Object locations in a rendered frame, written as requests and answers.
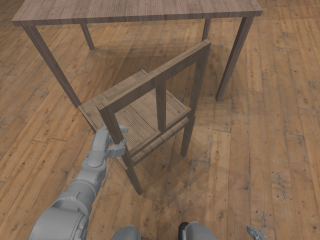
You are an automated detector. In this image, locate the left robot hand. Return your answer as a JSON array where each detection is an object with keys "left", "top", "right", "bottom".
[{"left": 90, "top": 123, "right": 129, "bottom": 158}]

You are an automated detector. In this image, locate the right robot hand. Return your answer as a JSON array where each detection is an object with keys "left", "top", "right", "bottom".
[{"left": 246, "top": 225, "right": 267, "bottom": 240}]

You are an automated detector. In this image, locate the robot left upper arm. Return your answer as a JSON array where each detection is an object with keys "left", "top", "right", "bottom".
[{"left": 31, "top": 207, "right": 89, "bottom": 240}]

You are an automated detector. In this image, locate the chair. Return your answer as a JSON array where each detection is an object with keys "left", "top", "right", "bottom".
[{"left": 78, "top": 39, "right": 212, "bottom": 195}]

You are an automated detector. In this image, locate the robot left forearm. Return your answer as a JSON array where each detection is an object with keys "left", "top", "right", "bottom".
[{"left": 28, "top": 150, "right": 107, "bottom": 240}]

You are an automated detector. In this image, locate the robot right shin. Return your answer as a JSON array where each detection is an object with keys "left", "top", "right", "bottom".
[{"left": 185, "top": 221, "right": 199, "bottom": 228}]

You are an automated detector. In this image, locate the left robot thigh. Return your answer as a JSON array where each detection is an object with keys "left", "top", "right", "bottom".
[{"left": 111, "top": 226, "right": 142, "bottom": 240}]

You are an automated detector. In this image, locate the table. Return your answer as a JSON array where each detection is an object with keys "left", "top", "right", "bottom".
[{"left": 11, "top": 0, "right": 263, "bottom": 108}]

